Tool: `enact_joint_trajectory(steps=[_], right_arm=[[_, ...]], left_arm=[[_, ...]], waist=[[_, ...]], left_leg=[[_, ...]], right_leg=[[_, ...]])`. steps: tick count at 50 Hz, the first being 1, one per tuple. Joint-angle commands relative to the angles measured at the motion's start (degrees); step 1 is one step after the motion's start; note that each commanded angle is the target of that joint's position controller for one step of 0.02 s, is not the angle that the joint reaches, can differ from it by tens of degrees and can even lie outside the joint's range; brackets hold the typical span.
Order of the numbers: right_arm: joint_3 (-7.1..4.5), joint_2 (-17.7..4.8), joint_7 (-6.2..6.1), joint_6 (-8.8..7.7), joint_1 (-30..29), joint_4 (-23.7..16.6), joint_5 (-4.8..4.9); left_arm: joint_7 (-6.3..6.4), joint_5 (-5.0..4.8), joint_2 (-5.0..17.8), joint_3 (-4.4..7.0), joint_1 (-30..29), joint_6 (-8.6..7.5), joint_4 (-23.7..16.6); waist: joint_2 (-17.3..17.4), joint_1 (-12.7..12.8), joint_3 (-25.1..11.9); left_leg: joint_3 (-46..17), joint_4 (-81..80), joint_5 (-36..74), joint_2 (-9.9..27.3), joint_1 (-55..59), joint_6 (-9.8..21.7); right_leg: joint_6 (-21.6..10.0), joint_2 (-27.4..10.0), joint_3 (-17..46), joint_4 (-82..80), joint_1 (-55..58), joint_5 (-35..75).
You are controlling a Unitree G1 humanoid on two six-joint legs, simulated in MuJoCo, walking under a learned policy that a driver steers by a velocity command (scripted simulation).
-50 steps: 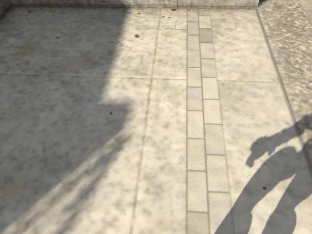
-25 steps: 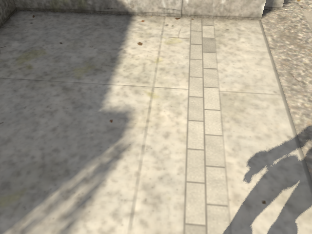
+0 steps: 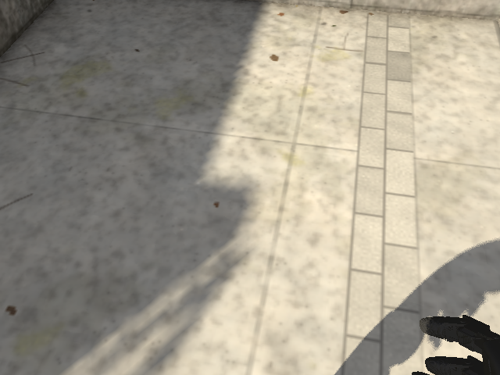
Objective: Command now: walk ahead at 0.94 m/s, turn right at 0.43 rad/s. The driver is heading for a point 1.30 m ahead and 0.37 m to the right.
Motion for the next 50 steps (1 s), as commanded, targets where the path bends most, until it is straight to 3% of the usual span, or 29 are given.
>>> enact_joint_trajectory(steps=[1,2,3,4,5,8,12,17,20,22,23,24,25,26,27,28,29,31,33,35,38,40,43,45,46,47,48,49,50], right_arm=[[-4.64,-12.7,-3.18,-2.11,28.3,3.2,-1.71],[-5.20,-18.7,-3.37,-2.69,30.7,3.7,-2.90],[-4.08,-14.3,-3.39,-2.58,23.6,2.7,-2.25],[-2.92,-10.6,-3.36,-2.57,19.6,3.5,-1.62],[-2.38,-8.2,-3.10,-2.85,18.0,4.4,-1.13],[-0.89,-3.5,-3.22,-3.78,17.5,7.3,0.41],[-0.60,-2.8,-2.76,-5.19,19.6,10.6,0.84],[-0.69,-5.2,-4.06,-5.53,22.9,13.7,0.78],[-1.43,-10.0,-5.29,-4.48,24.8,14.2,0.86],[-2.67,-14.0,-6.13,-2.36,21.4,13.0,0.15],[-3.09,-15.0,-5.90,-1.41,18.5,11.6,-0.18],[-3.08,-13.6,-4.94,-1.00,17.3,11.4,-0.07],[-0.35,-2.8,-3.86,-1.68,16.6,8.4,-1.08],[0.16,-3.2,-3.64,-3.20,16.4,1.4,0.65],[0.32,-6.2,-3.59,-4.94,12.5,0.8,0.02],[0.38,-7.2,-3.42,-5.69,11.4,1.1,0.16],[0.72,-6.7,-3.55,-5.44,10.4,1.3,-0.61],[1.23,-5.8,-3.35,-2.87,12.6,2.2,-2.17],[1.81,-4.8,-2.76,-1.19,9.9,1.1,-2.23],[2.77,-3.3,-1.95,-1.32,3.1,-1.3,-1.23],[3.48,-1.9,-0.93,-1.83,-3.1,-1.9,0.66],[2.95,-3.3,-0.88,-1.91,-5.3,-1.6,1.32],[1.52,-6.7,-1.09,-2.16,-2.3,-0.5,1.03],[-0.26,-10.4,-1.67,-1.62,12.1,3.9,1.76],[-1.35,-11.8,-2.16,-1.18,25.5,8.3,1.95],[-2.89,-14.8,-2.90,-0.51,36.9,10.9,1.51],[-4.24,-19.3,-2.64,0.03,33.6,11.7,0.62],[-4.15,-16.2,-1.72,0.16,26.1,9.4,0.93],[-3.58,-13.1,-1.83,-0.22,23.0,8.9,1.03]], left_arm=[[0.08,-0.01,9.7,1.69,-6.5,-0.66,-5.5],[-0.28,-1.81,1.4,0.06,-5.5,-1.13,-9.3],[-0.05,-1.51,5.4,0.96,-10.2,-0.92,-9.4],[-0.42,-0.94,6.8,1.53,-13.2,-0.57,-10.3],[-1.14,-0.60,6.0,1.23,-13.0,-0.21,-9.7],[-2.64,0.47,2.8,0.81,-12.4,2.64,-9.5],[-3.87,0.43,2.2,0.25,-20.8,4.25,-13.2],[-5.10,0.33,3.5,-0.55,-30.4,4.16,-16.9],[-4.55,-0.55,5.2,-0.34,-28.5,4.16,-16.5],[-3.34,-1.01,8.9,1.20,-14.1,4.42,-13.1],[-2.42,-0.87,12.1,2.92,-2.4,4.39,-9.7],[-0.93,-0.98,14.2,4.66,2.1,4.41,-7.4],[-0.34,-1.31,16.9,5.10,-5.0,4.78,-7.8],[-0.60,0.06,20.6,5.70,-7.5,5.34,-10.4],[-0.15,0.38,18.6,5.64,-6.6,5.11,-11.0],[0.28,0.39,15.6,4.95,-7.2,4.64,-9.9],[0.52,0.28,14.1,4.42,-8.6,3.82,-9.4],[1.11,-0.23,11.7,3.16,-11.6,1.96,-10.1],[0.81,-0.73,11.1,2.58,-11.3,0.32,-9.9],[0.47,-0.71,10.3,2.31,-9.3,-0.63,-8.8],[-0.46,-1.95,10.1,2.17,-4.3,-1.86,-7.0],[-0.31,-1.60,10.7,1.97,-2.3,-2.30,-5.7],[1.08,0.12,13.8,2.19,-2.8,-2.13,-4.8],[2.39,2.50,15.4,2.57,-5.7,-0.74,-5.0],[2.86,3.18,16.0,2.83,-10.0,0.23,-6.1],[2.97,3.07,14.4,2.39,-14.0,0.19,-7.7],[1.15,-0.30,6.1,0.61,-8.6,-1.19,-10.4],[1.05,0.32,8.5,-0.52,-9.7,-2.43,-12.1],[0.91,0.57,9.8,-0.76,-15.6,-3.02,-13.1]], waist=[[2.0,-19.9,-11.8],[19.3,-17.3,-18.9],[11.6,-15.1,-12.1],[6.8,-12.6,-5.5],[3.7,-10.7,-2.8],[6.9,-6.8,2.8],[4.2,-5.6,8.7],[0.5,-5.7,12.9],[3.7,-3.5,7.8],[7.5,4.5,-0.1],[6.9,9.5,-5.3],[1.6,10.3,-6.1],[-12.9,1.5,0.2],[-13.7,-1.8,-9.7],[-3.2,-0.6,-7.1],[2.9,-3.0,-0.5],[6.2,-5.7,2.7],[7.6,-9.7,4.8],[6.5,-9.9,6.8],[4.1,-7.4,9.2],[1.0,-2.1,8.6],[0.2,-0.4,8.1],[-4.8,-3.6,3.8],[-8.2,-11.6,-3.2],[-7.6,-18.7,-7.7],[-3.7,-24.4,-11.2],[22.1,-14.4,-14.1],[12.2,-13.6,-15.5],[3.1,-13.1,-8.5]], left_leg=[[-11.7,-1.6,-21.2,8.6,48.7,2.5],[-41.5,-15.3,-49.9,23.3,55.8,4.1],[-47.3,-21.1,-48.8,23.0,45.4,3.2],[-36.1,-18.8,-39.4,21.2,38.8,2.3],[-28.0,-19.8,-30.1,18.9,32.7,2.0],[-12.7,-22.9,-15.6,15.0,23.9,0.1],[2.1,-26.3,0.3,12.1,21.5,-1.1],[14.3,-28.9,25.1,9.8,25.6,-3.0],[16.5,-18.5,65.1,11.0,35.0,-4.2],[15.1,0.7,79.8,13.5,36.2,-3.2],[13.1,16.7,74.9,14.0,31.3,-1.7],[13.0,38.0,45.0,8.5,21.3,-1.5],[9.5,58.9,-16.0,-1.9,-0.7,-2.7],[-2.8,66.9,-18.0,-5.3,-16.7,-4.1],[-7.5,62.9,-13.8,-1.5,-20.6,-3.6],[-7.9,56.4,-10.2,0.8,-19.3,-3.4],[-8.0,51.8,-9.7,2.6,-16.0,-4.0],[-7.7,45.3,-10.1,5.5,-9.3,-5.9],[-5.4,35.6,-8.2,7.3,-6.6,-7.1],[-2.6,22.5,2.8,7.5,-5.1,-6.6],[2.0,6.8,21.6,4.8,1.2,-2.4],[3.8,1.3,24.4,2.8,0.0,0.2],[5.7,-1.6,15.7,-3.0,2.5,3.3],[5.2,0.9,6.9,-7.5,13.4,5.0],[5.1,-0.4,5.2,-7.5,24.6,6.0],[-3.2,3.0,-5.5,-2.2,38.5,9.2],[-40.5,-6.0,-14.5,12.3,55.6,20.1],[-55.4,-16.3,-20.6,14.8,55.6,23.0],[-48.4,-17.2,-20.7,14.2,48.1,21.0]], right_leg=[[-8.7,-3.0,-1.0,42.2,-35.2,32.0],[-7.9,6.0,0.8,61.2,-51.4,-6.0],[-9.1,4.0,5.0,67.4,-55.0,0.6],[-9.3,0.3,3.5,67.1,-55.6,6.3],[-8.7,-2.1,2.8,64.2,-53.1,9.7],[-6.7,-4.9,1.7,62.8,-51.3,11.6],[-6.3,-4.8,-0.6,58.5,-56.6,21.2],[-9.5,-2.0,-10.0,38.5,-50.7,28.6],[-12.4,4.8,-16.1,33.0,-40.7,25.9],[-14.1,8.2,-15.3,33.3,-26.4,17.3],[-15.8,9.1,-11.9,30.5,-13.6,12.0],[-17.5,8.3,-6.2,24.7,-3.0,8.4],[-19.9,-0.7,10.4,26.2,0.4,14.2],[-30.3,-8.5,38.8,12.3,11.2,3.6],[-28.0,-11.4,44.9,2.6,8.8,-3.7],[-25.2,-10.5,42.1,0.3,0.3,-2.9],[-23.4,-8.3,37.1,0.4,-7.7,2.4],[-21.8,-4.2,27.9,0.2,-19.6,9.1],[-20.8,-1.1,21.7,-2.4,-27.2,11.5],[-18.5,1.9,15.0,-4.8,-28.9,20.4],[-13.1,2.4,8.4,-7.9,-23.8,34.5],[-10.6,0.5,5.9,-9.2,-13.7,42.8],[-7.6,-3.1,1.0,-1.5,-0.1,71.0],[-6.1,-5.6,-1.4,15.4,3.0,87.9],[-5.4,-5.1,-4.2,31.8,-1.3,87.6],[-5.2,-1.4,-5.6,56.5,-15.3,70.7],[0.4,11.8,-3.2,81.8,-45.7,5.1],[-1.3,9.4,4.3,83.4,-55.1,2.9],[-1.9,4.8,6.6,79.2,-56.1,7.1]])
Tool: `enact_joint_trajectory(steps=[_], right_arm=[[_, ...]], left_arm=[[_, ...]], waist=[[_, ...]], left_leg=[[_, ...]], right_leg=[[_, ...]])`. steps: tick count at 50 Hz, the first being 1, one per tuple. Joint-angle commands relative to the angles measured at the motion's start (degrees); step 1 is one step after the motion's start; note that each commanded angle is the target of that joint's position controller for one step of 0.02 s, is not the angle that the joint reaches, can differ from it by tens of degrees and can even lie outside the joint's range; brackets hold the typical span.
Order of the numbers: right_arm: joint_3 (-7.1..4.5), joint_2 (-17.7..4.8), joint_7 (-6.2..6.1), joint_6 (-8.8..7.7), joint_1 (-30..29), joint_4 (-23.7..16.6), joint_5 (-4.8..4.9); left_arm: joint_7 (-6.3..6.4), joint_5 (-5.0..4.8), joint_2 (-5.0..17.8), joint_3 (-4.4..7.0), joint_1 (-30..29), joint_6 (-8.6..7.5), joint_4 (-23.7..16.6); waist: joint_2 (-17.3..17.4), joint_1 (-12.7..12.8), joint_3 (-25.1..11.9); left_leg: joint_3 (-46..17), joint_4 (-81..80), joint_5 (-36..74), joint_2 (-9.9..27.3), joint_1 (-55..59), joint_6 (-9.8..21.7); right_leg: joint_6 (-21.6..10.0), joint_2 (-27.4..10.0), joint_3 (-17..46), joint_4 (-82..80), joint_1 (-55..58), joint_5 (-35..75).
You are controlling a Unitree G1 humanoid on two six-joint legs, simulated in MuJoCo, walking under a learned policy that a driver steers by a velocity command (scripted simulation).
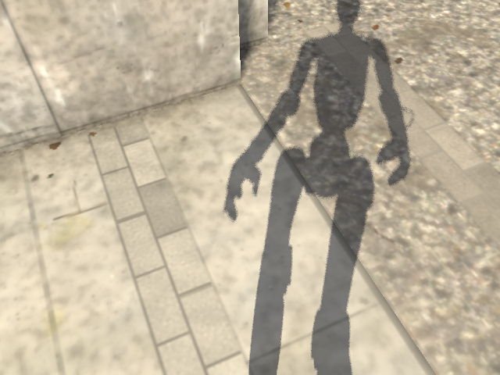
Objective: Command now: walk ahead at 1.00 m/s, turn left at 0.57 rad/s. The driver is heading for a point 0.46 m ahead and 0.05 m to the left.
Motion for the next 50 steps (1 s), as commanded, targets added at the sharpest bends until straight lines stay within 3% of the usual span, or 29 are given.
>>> enact_joint_trajectory(steps=[1,2,4,6,8,12,15,16,17,18,19,20,21,22,23,24,26,29,31,34,36,37,38,39,40,42,43,48,50], right_arm=[[-3.27,-6.7,-0.14,0.08,12.9,1.9,0.03],[-2.82,-5.7,-0.55,-0.39,13.1,3.0,0.04],[-2.22,-5.8,-0.98,-1.27,13.0,4.2,0.47],[-2.67,-7.8,-0.65,-2.22,13.2,3.7,0.83],[-3.02,-8.0,-0.61,-2.50,13.3,2.9,0.79],[-4.09,-9.7,-0.16,-2.48,17.2,3.4,2.05],[-3.95,-8.9,-1.32,-1.71,21.8,5.8,1.84],[-4.06,-9.8,-1.74,-1.76,22.3,6.3,1.52],[-4.33,-11.1,-1.96,-1.93,19.8,5.9,1.70],[-4.12,-9.6,-1.95,-2.39,16.6,4.1,2.08],[-2.15,-0.1,-2.51,-2.52,22.5,2.5,3.08],[-2.29,-5.5,-3.44,-1.65,23.1,1.4,4.21],[-2.67,-7.5,-3.41,-1.22,17.2,1.6,2.34],[-2.42,-6.6,-2.77,-1.06,11.7,0.7,1.65],[-1.98,-5.0,-2.06,-0.74,8.4,0.0,1.00],[-1.59,-3.1,-1.23,0.15,7.1,-0.4,-0.14],[-0.89,-0.5,-0.38,1.73,8.6,-0.8,-1.06],[-0.08,0.3,0.22,2.27,8.0,-2.0,-1.15],[0.52,-0.1,0.60,2.29,5.6,-2.3,-0.43],[0.53,-1.9,0.32,2.29,3.2,-2.2,-0.85],[0.36,-2.9,-0.10,1.17,3.3,-1.2,-1.74],[0.19,-4.7,-0.32,0.21,3.7,-1.1,-2.16],[-0.02,-7.6,-0.62,-0.48,4.1,-2.1,-2.31],[0.43,-5.6,-1.45,0.10,5.1,-2.3,-0.44],[0.66,-4.6,-1.81,0.79,4.1,-2.1,0.78],[1.36,-3.1,-2.51,1.79,0.0,-1.6,0.04],[1.43,-2.8,-2.88,2.00,-1.7,-1.6,-0.19],[1.16,-2.2,-3.04,2.26,-3.0,0.7,0.09],[1.16,-1.4,-2.96,2.74,-2.9,1.4,0.54]], left_arm=[[-0.75,0.24,5.2,-0.95,-7.4,-3.46,-10.2],[-0.95,1.24,4.2,-1.29,-10.6,-2.91,-12.1],[-1.50,2.88,2.3,-2.38,-9.7,-0.58,-13.3],[-1.78,2.77,2.0,-3.20,-13.3,0.58,-15.9],[-2.48,1.49,1.8,-3.98,-21.1,0.30,-19.1],[-2.76,0.08,0.8,-4.45,-26.6,-0.01,-20.8],[-1.58,1.20,1.5,-3.96,-25.2,-1.07,-20.2],[-0.82,1.37,3.0,-3.19,-20.6,-1.63,-19.0],[-0.17,1.32,4.5,-2.40,-12.2,-2.36,-16.8],[0.55,1.95,7.7,-1.30,-2.2,-3.12,-14.3],[0.43,3.22,11.2,-0.22,4.7,-2.96,-13.1],[-0.83,0.85,10.9,0.87,6.7,-2.03,-12.5],[-0.92,-0.26,6.2,0.33,2.7,-1.49,-13.8],[-0.94,-0.24,2.1,-0.75,-0.6,-1.44,-12.6],[-0.69,0.13,0.7,-1.14,-0.7,-1.42,-11.0],[-0.21,-0.27,0.6,-1.19,0.5,-1.48,-9.4],[-0.24,-1.21,1.4,-0.79,-0.7,-1.70,-7.6],[-0.82,-0.70,3.2,-0.38,-6.4,-1.63,-7.4],[-1.49,-1.02,3.7,-0.03,-7.5,-1.29,-6.9],[-1.78,-1.99,4.6,0.41,-6.0,-0.54,-5.6],[-1.43,-1.87,4.6,0.52,-2.9,0.30,-4.2],[-1.25,-1.19,4.2,0.50,0.8,0.79,-3.3],[-1.00,-0.68,1.4,-0.12,7.6,1.29,-3.5],[-0.18,-2.27,0.0,-0.72,12.1,3.26,-1.7],[0.08,-2.08,2.2,-0.40,10.2,4.75,-1.6],[0.30,-1.54,2.3,-0.15,4.6,6.07,-2.0],[0.36,-1.42,1.9,-0.27,4.5,6.49,-1.7],[0.92,-1.62,-1.1,-1.08,3.7,7.17,0.9],[1.09,-0.75,-1.0,-1.30,2.6,6.80,1.4]], waist=[[-3.2,-3.5,-7.8],[-4.6,-1.8,-4.2],[-2.0,1.9,-0.4],[0.2,2.2,2.3],[1.5,0.3,4.8],[3.8,-4.2,1.4],[3.7,-5.6,-1.3],[5.5,-3.6,-4.8],[6.7,1.5,-8.5],[6.4,6.2,-14.0],[-10.5,3.7,-25.3],[-12.6,6.1,-37.2],[-5.4,6.3,-33.5],[-4.6,5.8,-23.9],[-4.0,5.3,-17.3],[-4.1,4.4,-13.0],[-3.8,0.5,-10.0],[-6.0,-3.4,-9.6],[-8.8,-3.1,-9.4],[-6.1,-2.9,-7.5],[-2.5,-2.3,-6.3],[1.9,-1.4,-6.2],[12.4,1.4,-9.3],[16.2,0.5,-16.5],[13.1,0.3,-15.1],[9.4,1.6,-9.1],[9.7,2.6,-7.9],[8.2,3.3,-8.5],[6.3,3.2,-6.4]], left_leg=[[-44.7,-21.9,-18.2,20.4,35.1,13.2],[-39.3,-22.3,-13.6,17.3,27.1,11.2],[-33.4,-23.9,-9.2,12.7,17.5,10.0],[-30.5,-27.1,-7.2,10.8,10.3,10.6],[-27.6,-29.9,-2.7,8.4,4.3,9.2],[-26.2,-27.3,16.2,7.7,9.9,4.5],[-23.9,-15.6,41.1,7.2,23.7,0.1],[-23.9,-8.2,48.5,7.3,26.3,-1.9],[-23.1,2.2,47.9,6.4,25.2,-3.8],[-22.3,15.1,35.3,4.7,17.6,-5.0],[-14.7,38.7,-22.4,-1.7,2.1,-7.0],[-13.5,52.3,-27.4,-2.0,-8.0,-7.7],[-14.0,48.9,-20.6,2.0,-9.3,-7.6],[-12.7,44.1,-18.3,3.3,-12.1,-8.1],[-12.3,41.7,-18.7,4.0,-14.7,-8.3],[-12.3,38.7,-18.2,4.8,-12.9,-8.5],[-11.4,32.6,-17.4,5.1,-7.6,-9.0],[-8.5,17.8,-8.6,5.0,1.2,-8.7],[-6.5,7.9,2.0,5.1,9.7,-8.0],[-6.9,0.7,8.2,6.1,15.4,-7.0],[-6.8,-5.6,10.2,5.8,19.6,-5.8],[-9.5,-8.4,21.6,9.1,21.7,-5.0],[-21.5,-7.1,49.6,22.4,27.0,-1.5],[-27.8,-9.2,51.8,28.1,27.4,6.2],[-28.4,-11.7,40.4,26.3,25.2,7.8],[-25.0,-15.9,25.2,21.8,19.5,5.0],[-22.6,-17.0,22.8,20.3,16.5,3.6],[-18.0,-16.6,10.6,16.1,12.4,1.2],[-17.8,-16.5,-3.6,14.1,7.4,-2.4]], right_leg=[[0.5,-6.4,6.0,14.1,-38.6,2.7],[1.0,-8.2,5.8,9.1,-36.1,1.8],[2.4,-9.6,4.4,3.6,-33.5,-0.3],[3.9,-11.1,2.0,-5.5,-32.9,0.0],[5.5,-10.9,-0.4,-18.5,-28.6,10.0],[4.8,-7.5,-2.3,-33.2,-19.1,25.8],[2.5,-3.2,-4.0,-42.3,-16.7,24.3],[1.5,-1.5,-3.9,-43.8,-11.2,23.6],[0.4,-3.7,-2.6,-46.6,-2.6,29.0],[-1.4,-11.5,2.7,-43.3,10.5,35.4],[-8.9,-34.2,19.3,-31.4,30.9,75.4],[-15.5,-38.3,33.3,-31.9,39.6,79.3],[-13.0,-32.7,26.0,-36.2,32.4,70.2],[-10.3,-28.0,19.4,-38.9,25.4,63.5],[-9.3,-25.3,15.8,-41.2,19.8,60.8],[-8.7,-23.6,13.7,-43.6,13.0,60.5],[-9.0,-22.6,10.7,-47.8,2.7,57.8],[-7.6,-19.2,2.4,-50.8,-8.4,56.1],[-5.4,-16.2,-1.8,-52.4,-13.4,47.3],[-3.7,-17.3,-0.7,-50.7,-14.1,36.4],[-1.7,-15.0,-0.9,-44.8,-13.5,27.3],[-0.1,-12.4,-2.3,-39.1,-13.3,19.4],[2.1,-7.6,-5.7,-29.8,-16.7,-4.9],[2.3,-5.3,-2.8,-21.5,-14.5,-18.9],[2.3,-5.3,-1.1,-18.5,-16.0,-20.4],[2.6,-6.4,0.1,-19.9,-16.7,-16.6],[2.7,-6.8,0.1,-22.5,-14.2,-14.4],[2.6,-5.2,-2.0,-36.3,-4.5,-2.7],[1.5,-6.7,0.2,-45.9,0.4,5.9]])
